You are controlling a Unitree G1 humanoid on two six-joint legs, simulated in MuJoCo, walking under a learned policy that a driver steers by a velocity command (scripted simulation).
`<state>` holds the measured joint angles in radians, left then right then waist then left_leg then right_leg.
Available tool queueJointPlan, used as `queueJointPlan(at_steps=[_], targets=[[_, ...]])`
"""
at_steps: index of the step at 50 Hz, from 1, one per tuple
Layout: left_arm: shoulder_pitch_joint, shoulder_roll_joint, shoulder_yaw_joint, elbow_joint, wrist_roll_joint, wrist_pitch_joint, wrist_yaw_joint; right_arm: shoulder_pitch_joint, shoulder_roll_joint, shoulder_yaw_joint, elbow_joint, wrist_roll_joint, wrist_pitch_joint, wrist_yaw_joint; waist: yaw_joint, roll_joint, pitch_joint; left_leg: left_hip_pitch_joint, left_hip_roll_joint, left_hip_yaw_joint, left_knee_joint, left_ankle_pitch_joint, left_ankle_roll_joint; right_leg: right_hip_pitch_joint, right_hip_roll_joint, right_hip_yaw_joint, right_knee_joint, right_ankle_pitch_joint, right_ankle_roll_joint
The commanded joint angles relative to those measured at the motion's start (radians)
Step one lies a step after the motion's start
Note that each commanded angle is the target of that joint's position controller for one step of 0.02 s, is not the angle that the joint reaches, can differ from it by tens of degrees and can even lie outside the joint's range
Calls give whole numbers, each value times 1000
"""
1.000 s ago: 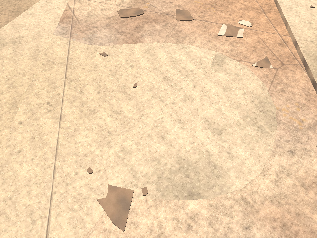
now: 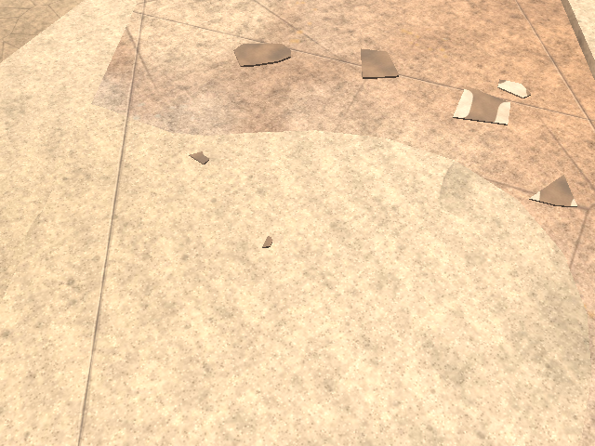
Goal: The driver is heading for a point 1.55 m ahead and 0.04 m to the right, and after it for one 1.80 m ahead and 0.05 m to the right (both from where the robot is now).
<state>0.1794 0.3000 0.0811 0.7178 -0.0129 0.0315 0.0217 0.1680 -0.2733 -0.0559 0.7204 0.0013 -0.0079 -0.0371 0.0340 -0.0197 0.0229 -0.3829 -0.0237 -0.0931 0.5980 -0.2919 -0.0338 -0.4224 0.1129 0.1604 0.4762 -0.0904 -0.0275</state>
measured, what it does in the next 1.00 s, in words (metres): steps on the spot: left foot, then right foot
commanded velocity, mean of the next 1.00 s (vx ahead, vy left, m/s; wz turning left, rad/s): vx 0.08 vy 0.00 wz -0.19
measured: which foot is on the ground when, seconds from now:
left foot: up 0.00-0.00, down 0.02-1.00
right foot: down 0.00-0.02, up 0.04-0.38, down 0.40-0.98, up 1.00-1.00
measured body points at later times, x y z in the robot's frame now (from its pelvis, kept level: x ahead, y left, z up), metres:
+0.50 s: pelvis +0.01 -0.01 +0.00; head +0.02 -0.03 +0.45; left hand +0.22 +0.20 -0.09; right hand +0.07 -0.30 -0.12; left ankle +0.04 +0.13 -0.73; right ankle -0.02 -0.12 -0.73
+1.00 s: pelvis +0.07 +0.01 +0.00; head +0.08 +0.03 +0.45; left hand +0.18 +0.27 -0.14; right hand +0.12 -0.29 -0.10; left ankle +0.09 +0.11 -0.73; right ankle -0.02 -0.12 -0.73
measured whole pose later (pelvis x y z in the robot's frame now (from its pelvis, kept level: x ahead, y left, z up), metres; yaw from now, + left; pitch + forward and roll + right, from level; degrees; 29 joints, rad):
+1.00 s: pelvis +0.07 +0.01 +0.00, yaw -11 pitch +1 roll -1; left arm 0.33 0.29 0.06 0.81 -0.02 -0.01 0.00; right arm 0.26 -0.28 -0.06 0.82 0.02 -0.09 0.01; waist 0.02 -0.03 -0.01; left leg -0.29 0.01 0.05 0.57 -0.28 0.04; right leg -0.18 0.00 0.04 0.57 -0.38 -0.01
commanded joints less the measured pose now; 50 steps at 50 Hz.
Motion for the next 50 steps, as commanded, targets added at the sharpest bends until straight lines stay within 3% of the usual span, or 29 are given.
queueJointPlan(at_steps=[1, 2, 3, 4, 6, 9, 13, 16, 18, 19, 20, 21, 22, 23, 24, 26, 27, 28, 35, 37, 39, 40, 42, 43, 45, 47, 48, 49, 50], targets=[[-21, 107, 24, -85, -9, 2, 11, 137, -156, -51, -39, -10, -22, 2, -66, -59, -137, 261, 129, -66, -232, 62, 75, -38, -146, 231, -37, -326, -69], [-42, 63, 16, -124, -11, -6, 8, 121, -247, -73, -44, -45, -12, -1, -38, 225, -89, 267, 334, -311, -310, 98, 202, -227, 6, 16, 192, -439, -11], [-26, 123, 34, -125, 4, -22, 2, 71, -219, -68, -70, -71, -16, 2, -35, 296, -93, 200, 446, -431, -338, 223, 297, -243, -13, -32, 452, -501, 29], [16, 167, 53, -97, 1, -21, -4, 9, -162, -50, -99, -62, -20, -5, -10, 212, -97, 186, 409, -348, -314, 285, 286, -226, -37, -9, 590, -448, 47], [75, 148, 56, -53, 0, 4, 3, -63, -116, -38, -116, -21, -23, -9, 11, 137, -77, 205, 302, -169, -269, 333, 208, -243, -52, -38, 714, -347, 85], [27, 79, 31, -83, -5, 14, 1, -10, -117, -34, -99, -18, -11, -9, -28, 147, -61, 219, 254, -63, -258, 450, 228, -233, -57, -82, 698, -296, 121], [-46, 34, 1, -127, 1, 7, -13, 23, -153, -47, -84, -11, 6, -7, -67, 204, -105, 275, 268, -31, -229, 474, 247, -99, -97, -130, 409, -332, 123], [-41, 55, 3, -129, -2, 6, -23, 38, -172, -52, -70, 3, 10, 4, -75, 231, -110, 259, 286, -49, -209, 480, 256, 31, -90, -182, 218, -314, 97], [19, 48, 4, -100, 2, 3, -28, 21, -157, -43, -60, 22, 11, 9, -32, 210, -96, 214, 262, -30, -161, 458, 218, 173, -77, -208, -58, -105, 52], [27, 68, 6, -99, 9, 2, -25, 68, -135, -34, -38, 23, 3, 11, -31, 179, -97, 158, 239, -14, -139, 394, 161, 280, -98, -165, -155, 13, 22], [49, 126, 14, -108, 17, 3, -15, 99, -88, -17, -40, -9, -9, 18, -55, 35, -162, 65, 174, 49, -28, 197, 75, 435, -242, 5, -128, 265, -17], [-19, 160, 12, -120, 32, 8, -8, 123, -28, 4, -54, -41, -25, 29, -114, -193, -152, -29, 98, 121, 0, -110, -1, 410, -386, 123, -69, 451, -133], [-39, 82, -5, -123, 40, -1, -16, 45, -75, -2, -62, -34, -24, 22, -53, -172, -150, 21, 103, 89, 1, -152, -27, 313, -390, 129, -93, 310, -205], [-68, 54, -15, -115, 44, -12, -21, 22, -97, -9, -59, -22, -21, 20, -62, -141, -118, 52, 103, 89, -33, -63, -27, 287, -334, 88, -97, 202, -173], [-78, 54, -14, -107, 41, -20, -23, 15, -89, -7, -47, -23, -18, 17, -61, -131, -115, 80, 97, 92, -72, 44, -26, 281, -281, 45, -88, 109, -124], [-77, 58, -17, -99, 30, -31, -24, 29, -112, -9, -42, -26, -7, 15, -59, -127, -79, 134, 110, 75, -118, 183, -25, 227, -242, 21, -85, 34, -74], [-56, 50, -21, -97, 30, -30, -25, 43, -128, -14, -26, -22, -8, 17, -48, -69, -56, 148, 104, 85, -113, 169, -18, 199, -220, 5, -93, -8, -58], [-45, 44, -25, -87, 33, -31, -26, 48, -110, -11, -18, -20, -10, 19, -52, -48, -48, 159, 100, 89, -122, 161, -14, 198, -210, -1, -85, -32, -49], [-54, 36, -27, -63, 28, -31, -22, 68, -94, -10, 37, -18, -13, 8, -55, -4, -36, 189, 99, 89, -148, 170, -24, 194, -190, -17, -78, -14, -49], [-28, 50, -20, -45, 22, -26, -18, 79, -85, -10, 55, -12, -10, 2, -44, -28, -47, 169, 58, 141, -97, 14, -20, 196, -182, -4, -115, -295, -68], [29, 113, 0, -28, 11, -21, -15, 40, -84, -13, 36, 0, -17, 0, -5, -110, 33, 6, 19, 175, 35, -120, 1, 189, -270, 152, -223, -645, -140], [58, 135, 7, -18, 5, -26, -13, 5, -85, -13, 16, 9, -28, 2, 12, -143, 77, -71, 29, 154, 91, -147, 22, 189, -332, 251, -272, -708, -182], [93, 130, 8, 0, 2, -51, -8, -23, -95, -19, -6, 25, -55, 15, 19, -178, 97, -191, 80, 77, 225, -221, 68, 240, -415, 361, -303, -648, -233], [93, 119, 7, 3, -1, -62, -7, -21, -98, -21, -7, 31, -67, 25, 14, -168, 85, -231, 102, 55, 245, -249, 88, 285, -432, 365, -299, -593, -239], [46, 113, 7, -4, -12, -69, -10, -3, -88, -16, 3, 33, -85, 44, -12, -118, 57, -160, 112, 68, 126, -208, 113, 289, -397, 266, -284, -466, -206], [-27, 122, 9, -14, -22, -59, -16, 113, -69, -16, 65, 21, -95, 57, -85, -87, 2, 164, 42, 154, -76, 61, 104, 136, -298, 94, -218, -333, -153], [-16, 102, 5, -10, -14, -56, -18, 197, -78, -25, 107, 12, -92, 58, -113, -66, -32, 317, 2, 178, -88, 123, 83, 60, -255, 37, -146, -318, -129], [-21, 55, -10, -13, -3, -60, -20, 286, -102, -35, 130, 13, -88, 55, -147, -10, -50, 438, 51, 102, -115, 75, 92, -33, -204, -27, -5, -309, -87], [-32, -23, -33, -42, 13, -73, -23, 374, -196, -52, 126, 10, -88, 44, -164, 245, -73, 533, 288, -265, -292, -83, 179, -192, -92, -160, 364, -364, 0]])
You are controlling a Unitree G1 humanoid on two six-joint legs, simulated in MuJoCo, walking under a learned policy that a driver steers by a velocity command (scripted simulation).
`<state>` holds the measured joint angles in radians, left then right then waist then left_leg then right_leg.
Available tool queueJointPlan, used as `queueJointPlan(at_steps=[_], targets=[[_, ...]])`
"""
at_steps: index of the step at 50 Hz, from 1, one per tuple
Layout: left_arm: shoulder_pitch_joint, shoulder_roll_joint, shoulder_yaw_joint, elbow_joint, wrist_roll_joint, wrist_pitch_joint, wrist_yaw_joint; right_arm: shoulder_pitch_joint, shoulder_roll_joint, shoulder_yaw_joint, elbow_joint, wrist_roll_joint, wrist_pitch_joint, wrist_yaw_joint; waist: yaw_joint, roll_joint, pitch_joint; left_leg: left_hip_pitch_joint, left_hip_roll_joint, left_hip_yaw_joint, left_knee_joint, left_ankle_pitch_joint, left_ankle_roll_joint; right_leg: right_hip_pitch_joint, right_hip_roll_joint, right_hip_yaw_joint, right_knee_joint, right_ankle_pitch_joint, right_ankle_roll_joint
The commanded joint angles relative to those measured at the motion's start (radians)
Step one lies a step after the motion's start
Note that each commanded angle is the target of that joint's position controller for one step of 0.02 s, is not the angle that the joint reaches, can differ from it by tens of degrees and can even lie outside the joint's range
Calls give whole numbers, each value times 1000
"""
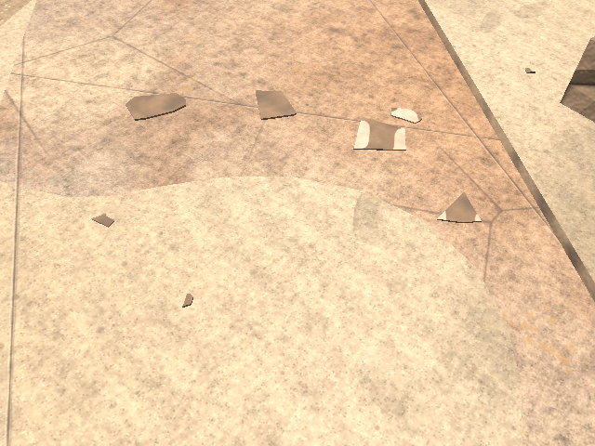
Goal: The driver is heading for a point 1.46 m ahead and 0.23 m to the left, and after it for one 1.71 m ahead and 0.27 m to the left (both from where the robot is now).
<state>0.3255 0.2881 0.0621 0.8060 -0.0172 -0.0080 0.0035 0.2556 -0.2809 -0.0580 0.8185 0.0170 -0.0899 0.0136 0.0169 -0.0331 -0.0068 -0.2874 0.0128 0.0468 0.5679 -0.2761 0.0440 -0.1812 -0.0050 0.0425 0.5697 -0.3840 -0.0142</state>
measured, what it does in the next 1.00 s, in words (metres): walks ahead: right foot, then left foot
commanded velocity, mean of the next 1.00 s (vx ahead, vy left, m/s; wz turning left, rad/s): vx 0.08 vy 0.00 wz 0.00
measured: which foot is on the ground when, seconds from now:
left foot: down 0.00-0.44, up 0.46-0.62, down 0.64-1.00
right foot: up 0.00-0.38, down 0.40-1.00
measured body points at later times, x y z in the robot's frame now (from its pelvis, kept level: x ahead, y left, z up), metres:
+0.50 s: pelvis +0.13 +0.01 +0.00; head +0.15 +0.01 +0.45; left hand +0.30 +0.26 -0.10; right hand +0.19 -0.26 -0.13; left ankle +0.02 +0.11 -0.70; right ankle +0.21 -0.10 -0.73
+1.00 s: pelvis +0.18 +0.04 +0.01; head +0.19 +0.04 +0.45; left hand +0.26 +0.30 -0.14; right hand +0.23 -0.21 -0.14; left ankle +0.13 +0.15 -0.73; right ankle +0.21 -0.10 -0.73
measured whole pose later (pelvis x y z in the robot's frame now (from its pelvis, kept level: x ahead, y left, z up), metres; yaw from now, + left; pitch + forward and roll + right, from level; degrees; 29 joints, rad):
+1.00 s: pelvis +0.18 +0.04 +0.01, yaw +1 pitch -1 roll +0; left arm 0.13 0.24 0.05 1.03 0.00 0.01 0.03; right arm 0.23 -0.21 -0.02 0.99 0.00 -0.01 -0.02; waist 0.00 -0.01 0.04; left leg -0.13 0.00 0.01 0.50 -0.35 0.01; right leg -0.26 -0.03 0.00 0.50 -0.22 0.03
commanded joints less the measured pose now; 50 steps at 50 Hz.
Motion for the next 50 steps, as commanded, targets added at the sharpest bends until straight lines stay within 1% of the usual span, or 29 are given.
queueJointPlan(at_steps=[1, 2, 3, 4, 5, 7, 9, 11, 14, 18, 19, 20, 21, 22, 23, 24, 25, 26, 28, 30, 31, 32, 33, 34, 35, 37, 39, 42, 50], targets=[[-173, 49, 4, -161, -4, -51, 3, 281, -238, -55, 11, -21, -11, 3, -129, 351, -16, 408, 396, -740, -385, -180, 236, -583, 72, 7, 476, -219, 2], [-147, 101, 19, -142, -19, -62, 5, 184, -182, -37, -17, -23, -16, 1, -85, 219, 58, 357, 392, -685, -373, -134, 241, -633, 3, 59, 575, -168, -6], [-130, 111, 22, -120, -16, -64, 3, 122, -139, -25, -33, -21, -18, -1, -59, 164, 85, 326, 340, -550, -346, 21, 201, -627, -29, 51, 585, -75, -14], [-116, 98, 24, -99, -2, -62, 4, 82, -134, -20, -43, -23, -15, -1, -40, 125, 69, 310, 294, -437, -334, 203, 165, -596, -52, 34, 562, -6, -12], [-119, 98, 28, -93, 9, -56, 3, 61, -124, -15, -46, -19, -10, -2, -33, 122, 60, 298, 264, -344, -328, 409, 141, -559, -69, 22, 522, 43, -4], [-103, 57, 22, -77, 13, -42, -4, 77, -95, -4, -32, -24, 0, -10, -23, 137, 10, 270, 203, -203, -307, 708, 119, -457, -56, -20, 477, 119, 19], [-126, 20, 12, -79, 11, -31, -3, 80, -88, 1, -20, -27, 12, -23, -19, 129, -2, 256, 172, -123, -303, 815, 116, -409, -47, -38, 362, 183, 37], [-190, -1, 2, -94, 12, -28, -2, 68, -106, -2, -14, -25, 26, -36, -31, 129, 2, 231, 150, -76, -302, 817, 98, -350, -40, -50, 205, 260, 44], [-255, 13, 2, -107, 11, -28, -6, 91, -132, -10, 10, -21, 41, -44, -57, 145, 0, 234, 164, -79, -288, 799, 101, -288, -24, -57, 76, 318, 43], [-263, 44, 11, -102, 17, -37, -11, 51, -120, -12, 25, -7, 51, -38, -37, 132, 4, 258, 196, -126, -214, 757, 124, -230, -13, -52, -28, 292, -7], [-224, 52, 16, -87, 23, -42, -10, 34, -117, -12, 29, -1, 53, -38, -6, 111, -11, 250, 176, -122, -164, 749, 105, -151, -2, -60, -119, 376, -30], [-174, 90, 29, -69, 33, -47, -3, 59, -114, -12, 38, -7, 49, -36, 12, 74, -50, 224, 132, -111, -102, 728, 68, -22, -19, -29, -175, 592, -58], [-118, 167, 45, -59, 41, -46, 7, 107, -96, -6, 32, -34, 37, -32, -10, -14, -146, 107, 72, -84, 4, 539, 19, 202, -131, 71, -76, 969, -120], [-71, 118, 33, -35, 44, -32, 14, 196, -36, 14, 60, -38, 34, -29, -23, -111, -272, -11, 18, -71, 141, 193, -41, 370, -263, 206, -45, 1045, -262], [-62, 40, 13, -25, 30, -19, 13, 121, -44, 15, 59, -27, 47, -27, 18, -148, -266, -61, -17, -87, 266, -251, -76, 335, -326, 303, -116, 966, -323], [-112, 20, -2, -21, 24, -18, 7, 60, -67, 7, 33, -10, 64, -28, 13, -138, -196, -117, -3, -118, 352, -433, -91, 243, -330, 328, -179, 772, -316], [-172, 34, -1, -27, 26, -22, 5, 39, -74, 1, 33, -3, 83, -36, -3, -88, -128, -131, 18, -124, 396, -445, -97, 142, -310, 302, -215, 608, -282], [-234, 59, 4, -33, 28, -27, 3, 42, -71, -2, 36, -8, 100, -43, -30, -67, -72, -108, 35, -120, 348, -403, -103, 31, -282, 254, -251, 490, -246], [-316, 74, 10, -35, 30, -22, 7, 73, -49, 1, 58, -19, 118, -57, -70, -96, -36, 1, 42, -93, 174, -265, -106, -109, -218, 184, -296, 315, -189], [-330, 64, 9, -20, 24, -7, 14, 135, -18, 7, 100, -28, 114, -52, -100, -94, -68, 161, 15, -43, -5, 10, -90, -180, -163, 99, -276, 221, -153], [-304, 47, 5, -3, 16, -4, 15, 136, -23, 5, 109, -37, 113, -45, -97, -80, -76, 205, 2, -28, -62, 84, -77, -194, -132, 67, -261, 110, -115], [-266, 21, -3, 20, 17, -4, 14, 105, -53, 2, 94, -50, 114, -43, -75, -35, -49, 195, 37, -70, -111, 105, -53, -211, -99, 41, -243, -18, -59], [-234, 22, -3, 30, 27, -1, 14, 53, -110, -6, 68, -43, 116, -49, -25, 46, 8, 75, 87, -126, -170, -61, -17, -181, -52, 3, -219, -83, -9], [-252, 13, -4, 29, 29, -1, 18, 7, -102, -4, 73, -36, 109, -49, -2, 127, 54, -102, 81, -141, -216, -279, 8, -52, -20, -37, -185, 18, 21], [-262, 24, -3, 39, 31, -4, 22, -33, -68, 6, 67, -37, 96, -49, 0, 129, 79, -153, 73, -142, -249, -302, -2, 7, -21, -33, -141, 103, 25], [-238, 38, 3, 67, 26, -9, 29, -44, -65, 8, 78, -38, 70, -46, 5, 125, 65, -110, 64, -127, -239, -150, -27, 28, -32, -24, -112, 230, 1], [-220, 47, 5, 94, 22, -12, 27, -2, -67, 8, 98, -31, 54, -41, -11, 82, 26, -18, 54, -111, -194, 22, -32, 16, -40, -17, -104, 346, -12], [-211, 37, 3, 128, 15, -11, 24, 30, -61, 9, 122, -23, 57, -40, -22, 61, -8, 47, 46, -96, -164, 163, -24, 24, -41, -21, -93, 416, -9], [-201, 50, 4, 201, 12, 10, 33, 27, -53, 12, 153, -20, 70, -37, -23, 40, -11, 86, 42, -86, -160, 305, -14, 50, -42, -21, -86, 465, -1]])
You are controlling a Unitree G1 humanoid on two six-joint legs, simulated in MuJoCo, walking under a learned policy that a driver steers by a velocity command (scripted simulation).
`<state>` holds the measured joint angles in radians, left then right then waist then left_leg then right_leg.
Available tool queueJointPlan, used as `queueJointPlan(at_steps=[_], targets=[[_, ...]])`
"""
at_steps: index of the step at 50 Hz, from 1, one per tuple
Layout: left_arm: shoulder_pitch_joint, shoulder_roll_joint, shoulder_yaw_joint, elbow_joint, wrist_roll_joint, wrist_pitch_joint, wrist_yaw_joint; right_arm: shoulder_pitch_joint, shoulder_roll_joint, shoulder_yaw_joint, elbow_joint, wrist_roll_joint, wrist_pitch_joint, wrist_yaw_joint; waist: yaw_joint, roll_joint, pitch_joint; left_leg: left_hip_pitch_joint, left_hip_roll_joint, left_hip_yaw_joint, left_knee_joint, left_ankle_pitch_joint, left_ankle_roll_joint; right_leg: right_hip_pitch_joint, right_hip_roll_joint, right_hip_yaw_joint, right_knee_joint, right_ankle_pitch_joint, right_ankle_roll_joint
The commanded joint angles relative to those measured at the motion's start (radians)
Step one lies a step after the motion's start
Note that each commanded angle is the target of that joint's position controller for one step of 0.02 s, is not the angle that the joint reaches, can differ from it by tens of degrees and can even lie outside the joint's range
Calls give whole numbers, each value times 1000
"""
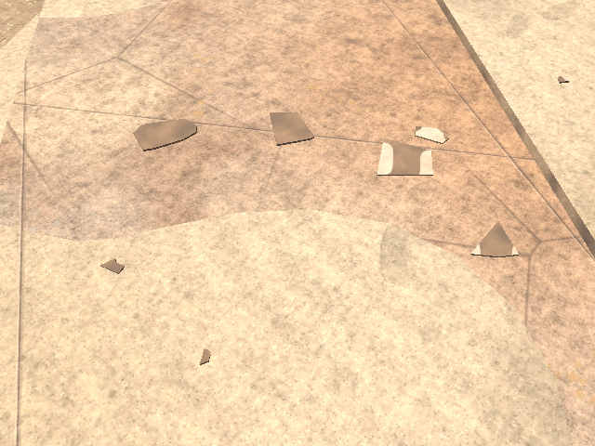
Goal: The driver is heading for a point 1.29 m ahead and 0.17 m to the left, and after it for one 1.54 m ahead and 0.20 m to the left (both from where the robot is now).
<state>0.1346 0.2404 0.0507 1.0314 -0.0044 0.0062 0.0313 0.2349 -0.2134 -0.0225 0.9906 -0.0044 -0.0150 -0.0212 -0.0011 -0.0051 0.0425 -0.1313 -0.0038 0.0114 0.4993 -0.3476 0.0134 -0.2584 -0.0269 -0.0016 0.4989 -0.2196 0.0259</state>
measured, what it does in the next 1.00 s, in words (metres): walks ahead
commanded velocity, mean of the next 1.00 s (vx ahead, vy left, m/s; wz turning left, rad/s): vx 0.25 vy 0.00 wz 0.04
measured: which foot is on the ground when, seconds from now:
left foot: down 0.00-0.58, up 0.60-1.00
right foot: down 0.00-1.00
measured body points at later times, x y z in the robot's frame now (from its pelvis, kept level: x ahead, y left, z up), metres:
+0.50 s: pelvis +0.04 -0.02 +0.00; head +0.04 -0.03 +0.45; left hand +0.11 +0.25 -0.14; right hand +0.01 -0.28 -0.15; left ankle -0.05 +0.11 -0.74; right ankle +0.04 -0.13 -0.71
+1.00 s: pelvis +0.25 -0.05 -0.01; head +0.28 -0.05 +0.44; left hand +0.16 +0.20 -0.15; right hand +0.47 -0.26 -0.11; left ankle +0.44 +0.09 -0.70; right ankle +0.08 -0.14 -0.74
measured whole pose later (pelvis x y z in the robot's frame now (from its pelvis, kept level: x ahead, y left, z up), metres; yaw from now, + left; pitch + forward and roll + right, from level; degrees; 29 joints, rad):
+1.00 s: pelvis +0.25 -0.05 -0.01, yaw +3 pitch +1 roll -1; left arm 0.41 0.22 0.03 1.11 0.00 -0.09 0.02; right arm -0.01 -0.23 -0.04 0.86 0.03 -0.07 0.05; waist 0.08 0.03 0.03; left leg -0.64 0.06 0.05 0.59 0.04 0.07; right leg 0.19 0.05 -0.12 0.13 -0.34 -0.03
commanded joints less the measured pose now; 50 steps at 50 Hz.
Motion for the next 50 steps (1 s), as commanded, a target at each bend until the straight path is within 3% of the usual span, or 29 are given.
queueJointPlan(at_steps=[1, 14, 15, 17, 19, 21, 23, 25, 27, 28, 29, 30, 31, 32, 33, 35, 39, 42, 47, 49, 50], targets=[[-10, 99, 16, -17, -1, -3, 7, 48, -119, -23, -15, 1, -4, -1, -4, 12, -59, -68, 58, -49, -93, 383, 17, 129, -21, 23, -17, 300, -40], [-17, 103, 13, 50, 0, 7, 16, 62, -105, -15, 31, -2, 1, -4, 3, 20, -26, -79, 48, -39, -131, 302, 15, 130, -21, 21, -44, 243, -31], [-1, 92, 10, 62, 0, 8, 15, 83, -102, -15, 43, -1, 3, -5, 1, 29, -45, -70, 44, -38, -148, 188, 22, 133, -3, 0, -35, 145, -30], [-19, 90, 13, 61, -6, 7, 14, 91, -154, -33, 41, 13, 8, -11, -14, 94, 13, -92, 88, -125, -218, -211, 85, 23, 61, -74, 70, -165, -28], [-101, 87, 11, 15, -11, -17, 3, 113, -218, -56, 31, 23, -4, -16, -48, 177, 122, -102, 261, -355, -343, -473, 187, -171, 38, -68, 240, -222, -47], [-137, 82, 11, -12, -26, -49, -14, 134, -200, -59, 33, 17, -33, -18, -55, 179, 183, -22, 357, -458, -374, -371, 243, -352, -36, 2, 377, -281, -76], [-127, 86, 13, -19, -36, -76, -31, 127, -173, -57, 25, 25, -49, -14, -41, 132, 170, 81, 344, -395, -337, -211, 220, -414, -75, 22, 322, -296, -98], [-91, 74, 15, -5, -33, -92, -44, 93, -184, -62, 13, 35, -49, -6, -11, 111, 119, 25, 272, -263, -294, -89, 177, -227, -41, -41, 154, -201, -95], [101, 80, 32, 77, -29, -88, -47, 65, -194, -63, 3, 33, -41, 2, 72, 100, 35, -168, 189, -152, -187, 26, 142, 151, 62, -134, 46, 0, -71], [218, 110, 49, 110, -28, -83, -43, 48, -182, -56, -4, 29, -46, 2, 128, 63, -14, -240, 144, -93, -44, 163, 111, 301, 58, -97, 23, -4, -81], [350, 199, 72, 125, -21, -85, -34, 12, -112, -35, -37, 20, -52, 5, 174, -172, -59, -397, 33, 35, 335, 118, 27, 424, -168, 256, -142, -147, -169], [417, 240, 64, 132, -10, -100, -48, 16, -62, -26, -78, 27, -71, -1, 157, -326, -131, -565, -73, -35, 616, -229, 3, 499, -353, 709, -325, -251, -304], [313, 187, 41, 111, -4, -119, -50, 7, -106, -37, -80, 58, -86, 3, 106, -191, -57, -650, -3, -136, 765, -195, 30, 431, -375, 700, -328, -339, -312], [223, 136, 25, 78, -8, -129, -54, -7, -128, -41, -83, 67, -96, 11, 73, -130, 14, -684, 51, -128, 778, -86, 61, 359, -338, 565, -327, -320, -274], [161, 112, 13, 56, -5, -133, -60, -5, -135, -47, -75, 57, -100, 11, 45, -82, 41, -667, 95, -104, 744, 16, 72, 303, -294, 450, -338, -236, -239], [146, 75, -4, 45, 2, -128, -62, -5, -143, -61, -69, 37, -92, 13, 20, -76, 46, -581, 139, -78, 641, 132, 68, 233, -214, 265, -353, -14, -189], [244, 110, -7, 64, 7, -116, -36, -91, -96, -57, -103, 26, -68, 22, 30, -51, 50, -609, 140, -25, 501, 226, 11, 240, -187, 143, -375, 287, -208], [246, 123, -6, 48, 14, -107, -19, -205, -68, -43, -147, 30, -67, 30, 48, -53, 71, -600, 122, -2, 297, 346, -3, 219, -164, 56, -403, 311, -193], [325, 121, -2, 61, 7, -102, -12, -349, -56, -24, -201, 40, -69, 62, 81, -42, 109, -557, 78, 30, 112, 429, 42, 286, -193, -53, -421, 338, -179], [325, 128, 3, 56, 6, -93, -11, -379, -63, -23, -225, 42, -73, 79, 69, -46, 105, -553, 61, 35, 75, 390, 73, 362, -219, -87, -373, 456, -170], [309, 141, 7, 46, 7, -89, -9, -371, -75, -28, -231, 40, -76, 86, 50, -58, 83, -516, 39, 53, 70, 356, 91, 392, -228, -104, -324, 609, -162]])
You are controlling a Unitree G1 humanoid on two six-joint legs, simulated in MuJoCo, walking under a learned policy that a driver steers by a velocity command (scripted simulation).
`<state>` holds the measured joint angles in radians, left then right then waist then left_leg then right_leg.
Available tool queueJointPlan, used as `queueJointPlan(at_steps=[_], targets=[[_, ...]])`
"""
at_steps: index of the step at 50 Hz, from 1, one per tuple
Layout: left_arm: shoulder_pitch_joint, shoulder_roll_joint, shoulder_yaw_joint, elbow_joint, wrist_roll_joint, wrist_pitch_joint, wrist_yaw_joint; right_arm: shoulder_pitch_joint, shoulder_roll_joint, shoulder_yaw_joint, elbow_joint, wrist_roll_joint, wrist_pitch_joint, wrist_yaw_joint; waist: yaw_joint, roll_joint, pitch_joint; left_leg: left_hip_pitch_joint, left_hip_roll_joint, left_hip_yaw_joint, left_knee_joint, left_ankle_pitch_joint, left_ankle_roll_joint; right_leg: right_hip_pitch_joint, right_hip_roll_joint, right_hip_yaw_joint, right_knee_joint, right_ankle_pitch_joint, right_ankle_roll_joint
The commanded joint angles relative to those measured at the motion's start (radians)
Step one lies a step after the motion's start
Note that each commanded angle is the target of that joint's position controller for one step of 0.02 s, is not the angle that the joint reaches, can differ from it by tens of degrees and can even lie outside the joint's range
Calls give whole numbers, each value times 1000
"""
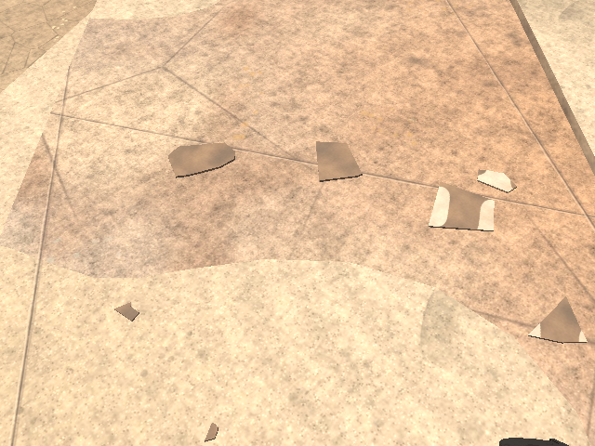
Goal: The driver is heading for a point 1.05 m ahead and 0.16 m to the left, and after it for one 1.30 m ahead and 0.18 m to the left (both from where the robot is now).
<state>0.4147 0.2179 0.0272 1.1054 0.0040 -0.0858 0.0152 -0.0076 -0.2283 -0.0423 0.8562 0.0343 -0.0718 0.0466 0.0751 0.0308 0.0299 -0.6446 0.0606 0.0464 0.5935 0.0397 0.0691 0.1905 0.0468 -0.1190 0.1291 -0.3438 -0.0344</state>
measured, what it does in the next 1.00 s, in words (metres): walks ahead, turning left: left foot, then right foot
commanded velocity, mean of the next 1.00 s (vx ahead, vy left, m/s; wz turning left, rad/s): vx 0.49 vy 0.00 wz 0.26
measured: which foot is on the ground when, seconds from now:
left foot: up 0.00-0.06, down 0.08-0.60, up 0.62-1.00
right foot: down 0.00-0.10, up 0.12-0.56, down 0.58-1.00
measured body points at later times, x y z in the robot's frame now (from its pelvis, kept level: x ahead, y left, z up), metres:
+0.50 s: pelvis +0.30 +0.03 +0.01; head +0.33 +0.04 +0.46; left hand +0.46 +0.31 -0.08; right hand +0.39 -0.25 -0.11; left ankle +0.20 +0.10 -0.73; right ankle +0.51 -0.08 -0.70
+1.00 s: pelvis +0.58 +0.06 +0.01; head +0.61 +0.07 +0.46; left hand +0.48 +0.32 -0.12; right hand +0.85 -0.09 -0.08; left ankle +0.71 +0.26 -0.69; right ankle +0.51 -0.06 -0.73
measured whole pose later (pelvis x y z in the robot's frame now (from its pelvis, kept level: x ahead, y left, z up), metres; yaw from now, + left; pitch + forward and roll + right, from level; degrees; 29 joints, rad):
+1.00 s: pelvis +0.58 +0.06 +0.01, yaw +16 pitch +2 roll -2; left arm 0.39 0.26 0.04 0.94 -0.02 -0.08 -0.01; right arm 0.05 -0.25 -0.04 0.75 0.02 -0.08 0.02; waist 0.09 0.04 0.01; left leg -0.62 0.08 -0.02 0.57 0.04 0.02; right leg 0.02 0.05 -0.02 0.21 -0.26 -0.04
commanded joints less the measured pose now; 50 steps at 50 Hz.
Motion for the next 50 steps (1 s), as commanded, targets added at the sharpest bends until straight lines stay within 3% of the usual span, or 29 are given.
queueJointPlan(at_steps=[1, 2, 3, 4, 5, 6, 7, 8, 9, 11, 12, 14, 16, 20, 23, 26, 27, 28, 29, 30, 31, 32, 33, 34, 36, 38, 40, 45, 50], targets=[[14, 181, 37, -40, -1, 8, 11, -103, -79, -17, -98, -2, -19, 23, -52, -115, 56, 53, -55, 43, -13, -75, 54, -28, -309, 0, 116, 927, -93], [1, 196, 42, -52, 3, 16, 15, -41, -108, -31, -89, -4, -17, 26, -92, -141, 1, 133, -89, 66, 2, -123, 73, -3, -310, -13, 224, 1105, -82], [-18, 208, 45, -68, 9, 28, 20, 95, -149, -54, -57, -2, -13, 26, -162, -160, -78, 288, -130, 85, -7, -144, 96, -22, -298, -32, 407, 1204, -66], [-34, 210, 43, -88, 10, 31, 22, 254, -201, -84, -19, -1, -6, 17, -240, -139, -157, 547, -126, 30, -44, -122, 132, -176, -266, -45, 648, 1119, -35], [23, 133, 18, -131, 20, 12, 10, 392, -295, -110, -7, -18, 3, -2, -224, 59, -304, 957, 118, -397, -46, -233, 271, -583, -150, -42, 1046, 638, 21], [42, 61, -10, -144, 5, -36, -14, 384, -279, -97, -11, -20, 5, -7, -174, 173, -417, 1103, 302, -901, -267, -383, 397, -841, 31, 132, 1316, -183, 37], [-80, 151, 17, -182, -34, -74, -27, 353, -213, -78, -6, -23, -3, -10, -201, 117, -312, 1033, 254, -811, -320, -402, 327, -953, -38, 252, 1364, -147, -2], [-152, 183, 23, -215, -52, -91, -27, 285, -175, -67, -21, -22, -13, -10, -173, 53, -186, 875, 219, -651, -335, -328, 284, -967, -88, 235, 1303, -62, -22], [-172, 180, 30, -215, -41, -93, -16, 209, -145, -56, -39, -23, -22, -4, -121, -55, -104, 697, 173, -538, -359, -215, 258, -916, -126, 224, 1206, -6, -20], [-135, 177, 45, -220, -16, -63, -4, 140, -122, -44, -67, -34, -27, -6, -49, -45, -59, 487, 112, -420, -395, -104, 234, -779, -173, 225, 1084, 28, 4], [-128, 159, 46, -230, -8, -48, -1, 142, -131, -45, -69, -28, -26, -10, -35, -31, -47, 430, 100, -392, -409, -85, 236, -755, -180, 216, 1028, 29, 21], [-181, 142, 45, -264, 11, -30, 7, 178, -163, -52, -67, -25, -26, -27, -39, -10, -20, 338, 76, -334, -431, -55, 241, -748, -174, 185, 908, 98, 62], [-281, 136, 42, -305, 16, -26, 12, 225, -193, -61, -65, -24, -24, -44, -71, 6, 4, 307, 45, -303, -433, -79, 219, -763, -152, 171, 737, 240, 87], [-409, 101, 25, -341, 2, -38, -5, 317, -182, -58, -36, -16, -17, -55, -143, 42, -10, 333, 23, -254, -404, -133, 156, -670, -98, 144, 455, 506, 86], [-463, 130, 27, -367, -8, -46, -20, 365, -173, -53, -11, -13, -13, -55, -164, 50, -7, 459, 74, -304, -341, -145, 149, -703, -99, 164, 390, 472, 63], [-454, 168, 36, -383, -10, -60, -33, 379, -188, -56, -6, -21, 0, -60, -138, 73, -10, 581, 133, -365, -261, -53, 132, -696, -88, 161, 346, 322, 17], [-404, 180, 42, -374, -10, -64, -34, 369, -191, -56, -10, -22, 5, -61, -105, 84, -26, 597, 128, -364, -213, 44, 119, -632, -74, 142, 319, 291, -5], [-290, 212, 59, -342, -5, -67, -31, 360, -174, -48, -18, -25, 6, -59, -50, 69, -95, 590, 78, -330, -89, 183, 98, -477, -67, 134, 301, 296, -40], [-119, 264, 75, -316, 7, -70, -26, 350, -138, -31, -40, -36, 5, -56, 23, 5, -241, 476, 17, -268, 167, 107, 66, -218, -199, 267, 337, 318, -109], [16, 353, 103, -276, 9, -55, -28, 492, -64, -10, -40, -18, -15, -50, -4, -264, -379, 98, -144, -154, 531, -277, -20, 169, -410, 674, 296, 174, -275], [37, 270, 85, -257, -16, -46, -37, 478, -115, -13, -34, -1, -25, -49, 15, -297, -365, -87, -135, -205, 669, -604, -22, 195, -458, 889, 170, -37, -289], [-39, 202, 64, -277, -20, -44, -37, 375, -192, -32, -55, 10, -31, -49, 22, -180, -200, -158, -78, -226, 717, -535, -10, 69, -417, 765, 153, -100, -233], [-117, 177, 53, -299, -10, -37, -37, 300, -185, -30, -74, 1, -31, -50, -2, -98, -119, -137, -24, -177, 689, -448, -8, -69, -371, 627, 136, -22, -199], [-163, 156, 44, -304, -3, -34, -41, 264, -170, -31, -85, -17, -30, -51, -26, -70, -47, -116, 7, -155, 617, -390, -14, -187, -329, 543, 103, 83, -194], [-186, 138, 36, -301, 6, -36, -44, 285, -141, -33, -83, -26, -19, -50, -66, -115, -36, -22, 47, -139, 527, -330, -23, -288, -271, 433, 61, 222, -177], [-161, 158, 41, -285, -2, -39, -42, 290, -109, -26, -86, -27, -11, -50, -74, -121, -39, -15, 56, -114, 465, -299, -41, -313, -260, 366, 34, 335, -192], [-134, 187, 50, -270, -7, -36, -33, 227, -99, -21, -112, -32, -9, -52, -64, -100, -27, -52, 64, -101, 355, -225, -62, -307, -263, 322, 13, 415, -202], [-63, 201, 51, -236, -20, -19, -18, 65, -72, -7, -156, -26, -19, -40, -15, -99, 0, 16, 27, -59, 51, 21, -70, -305, -215, 209, 1, 426, -159], [10, 212, 54, -195, -26, 5, -13, -57, -89, -7, -210, -14, -30, -14, 6, -104, 36, 2, 1, -60, -67, -16, -37, -168, -285, 231, 56, 447, -148]])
